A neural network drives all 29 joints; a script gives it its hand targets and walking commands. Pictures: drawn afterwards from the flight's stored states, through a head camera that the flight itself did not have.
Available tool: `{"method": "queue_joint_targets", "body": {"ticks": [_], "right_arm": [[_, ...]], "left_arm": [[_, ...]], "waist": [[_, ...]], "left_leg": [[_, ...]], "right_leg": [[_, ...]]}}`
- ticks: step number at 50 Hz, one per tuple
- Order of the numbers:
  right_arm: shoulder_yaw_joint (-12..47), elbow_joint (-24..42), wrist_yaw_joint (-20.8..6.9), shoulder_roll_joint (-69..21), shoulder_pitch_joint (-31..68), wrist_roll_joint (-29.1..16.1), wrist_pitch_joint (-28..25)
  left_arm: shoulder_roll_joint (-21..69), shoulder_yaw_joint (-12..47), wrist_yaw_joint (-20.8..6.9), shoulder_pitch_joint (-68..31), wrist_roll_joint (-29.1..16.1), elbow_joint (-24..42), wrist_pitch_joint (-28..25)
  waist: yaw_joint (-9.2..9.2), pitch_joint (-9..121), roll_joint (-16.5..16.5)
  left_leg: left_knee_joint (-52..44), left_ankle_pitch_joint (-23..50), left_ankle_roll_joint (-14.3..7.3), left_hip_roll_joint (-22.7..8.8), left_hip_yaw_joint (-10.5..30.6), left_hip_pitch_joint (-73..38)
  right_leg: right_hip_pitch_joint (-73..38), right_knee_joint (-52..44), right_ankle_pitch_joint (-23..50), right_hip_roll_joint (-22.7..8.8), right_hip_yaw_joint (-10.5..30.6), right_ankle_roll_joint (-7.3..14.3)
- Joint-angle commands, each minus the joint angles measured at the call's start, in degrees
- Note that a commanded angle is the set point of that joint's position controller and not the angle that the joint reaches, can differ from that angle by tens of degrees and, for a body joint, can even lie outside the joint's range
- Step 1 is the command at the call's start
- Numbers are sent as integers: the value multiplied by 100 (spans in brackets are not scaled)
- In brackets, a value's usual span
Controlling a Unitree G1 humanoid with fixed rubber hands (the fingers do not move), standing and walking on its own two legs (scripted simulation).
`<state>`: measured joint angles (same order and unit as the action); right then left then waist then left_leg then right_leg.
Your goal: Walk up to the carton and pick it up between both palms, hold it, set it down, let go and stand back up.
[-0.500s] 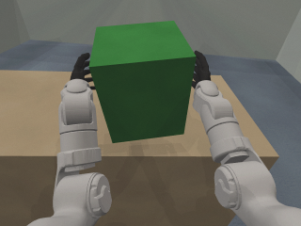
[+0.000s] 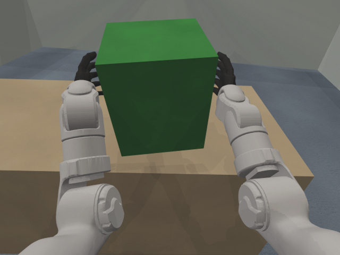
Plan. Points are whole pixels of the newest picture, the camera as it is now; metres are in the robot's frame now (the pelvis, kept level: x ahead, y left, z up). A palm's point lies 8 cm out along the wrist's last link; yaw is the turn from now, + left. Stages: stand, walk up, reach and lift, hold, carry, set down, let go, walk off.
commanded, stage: hold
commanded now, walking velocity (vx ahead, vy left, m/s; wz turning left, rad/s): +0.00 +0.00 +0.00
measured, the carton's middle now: (157, 88) +0.44 +0.01 +0.24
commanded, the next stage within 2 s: none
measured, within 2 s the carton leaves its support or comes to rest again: neither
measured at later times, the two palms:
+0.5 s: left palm (82, 89) +0.39 +0.17 +0.27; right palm (220, 79) +0.40 -0.13 +0.28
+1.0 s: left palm (85, 90) +0.38 +0.16 +0.27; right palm (225, 82) +0.39 -0.14 +0.28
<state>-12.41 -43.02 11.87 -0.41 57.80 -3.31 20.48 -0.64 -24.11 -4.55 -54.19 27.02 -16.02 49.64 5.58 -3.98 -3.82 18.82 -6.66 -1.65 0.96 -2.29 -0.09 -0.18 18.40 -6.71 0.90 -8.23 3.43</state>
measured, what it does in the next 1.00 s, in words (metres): stands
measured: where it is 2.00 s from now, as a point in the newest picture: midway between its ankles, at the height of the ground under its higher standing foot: outside the picture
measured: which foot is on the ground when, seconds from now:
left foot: down 0.00-1.00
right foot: down 0.00-1.00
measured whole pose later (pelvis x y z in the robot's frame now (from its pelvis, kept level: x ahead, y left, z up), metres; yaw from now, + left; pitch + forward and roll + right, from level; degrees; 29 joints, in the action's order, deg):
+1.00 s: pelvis +0.03 +0.00 +0.00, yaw +0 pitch -13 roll +0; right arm -4.0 -33.0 15.0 2.1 53.2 -10.4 28.8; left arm 1.2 -22.4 -7.0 -45.8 26.2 -5.1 54.5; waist 5.6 -2.0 -2.4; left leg 19.1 -9.6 -1.3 0.7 -2.5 -3.3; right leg -3.6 18.2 -9.3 1.8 -6.5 3.5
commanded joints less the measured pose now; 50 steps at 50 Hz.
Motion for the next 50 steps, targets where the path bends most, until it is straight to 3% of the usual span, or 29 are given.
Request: {"method": "queue_joint_targets", "body": {"ticks": [1,2,3,5,6,9,10,12,13,14,15,21,29,39,50], "right_arm": [[1623,1263,-819,-2739,4315,-654,-165],[1636,1166,-815,-2768,4295,-686,-141],[1646,1292,-793,-2785,4232,-671,-142],[1507,1120,-764,-2617,4071,-667,-63],[1433,1043,-757,-2620,4030,-611,-27],[1390,1263,-765,-2694,4282,-616,-44],[1513,1359,-760,-2713,4222,-690,-57],[1624,1310,-705,-2701,4174,-809,19],[1792,1557,-733,-2564,4426,-943,62],[1801,1459,-731,-2636,4324,-949,106],[1816,1376,-728,-2655,4206,-932,101],[2003,1727,-570,-2707,3974,-1182,269],[2296,2206,-378,-2554,3500,-1528,548],[2473,2455,-493,-2466,3399,-1560,683],[2356,2207,-660,-2626,3689,-1390,591]], "left_arm": [[2055,1743,-882,-4201,-1153,361,-406],[2000,1654,-878,-4237,-1100,344,-396],[2048,1744,-888,-4157,-1166,382,-401],[2104,1793,-932,-4139,-1114,280,-381],[2058,1683,-977,-4131,-1064,144,-378],[2068,1726,-1010,-4544,-1137,341,-467],[2187,1899,-969,-4384,-1194,424,-449],[2123,1841,-979,-4225,-1217,419,-401],[2045,1435,-980,-3828,-1072,59,-328],[1945,1410,-979,-3948,-1079,107,-319],[1940,1400,-1000,-3865,-1062,123,-304],[2140,2024,-1023,-3933,-1384,717,-331],[2222,2390,-1195,-3660,-1382,1582,-134],[2215,2330,-1271,-3307,-1289,1821,88],[2227,2205,-1153,-3507,-1363,1461,41]], "waist": [[-36,2472,408],[-89,2383,428],[20,2399,361],[149,2106,598],[179,1911,491],[139,2205,523],[167,2330,688],[194,2249,530],[-295,2182,321],[-130,2106,179],[-185,2071,269],[102,2468,427],[286,2440,764],[111,2052,608],[-47,2109,356]], "left_leg": [[-541,-469,-121,57,-106,716],[-536,-473,-133,50,-114,742],[-530,-416,-130,38,-121,711],[-639,-631,-72,15,-95,852],[-688,-726,-95,12,-78,934],[-645,-789,-39,47,-92,968],[-569,-477,4,16,-48,788],[-508,-207,2,46,-34,684],[-540,-430,-89,100,-106,754],[-531,-445,-128,58,-113,659],[-574,-448,-117,65,-144,786],[-367,-93,50,117,-38,484],[-254,758,314,105,87,184],[-412,898,291,21,-9,348],[-520,199,104,-2,-104,584]], "right_leg": [[-1423,-249,-308,-76,369,-563],[-1410,-245,-321,-73,365,-548],[-1448,-242,-172,-63,375,-584],[-1425,-242,-327,-34,349,-562],[-1434,-278,-489,-45,368,-602],[-1376,-340,-815,-164,500,-639],[-1435,-231,-382,-70,386,-613],[-1492,-208,103,-32,352,-609],[-1366,-368,-333,-80,337,-625],[-1125,-412,-396,-62,331,-638],[-1296,-355,-319,-58,315,-613],[-1357,-262,552,-112,407,-729],[-1596,-50,1418,-49,343,-760],[-1690,-11,1178,86,347,-639],[-1516,-112,656,54,451,-599]]}}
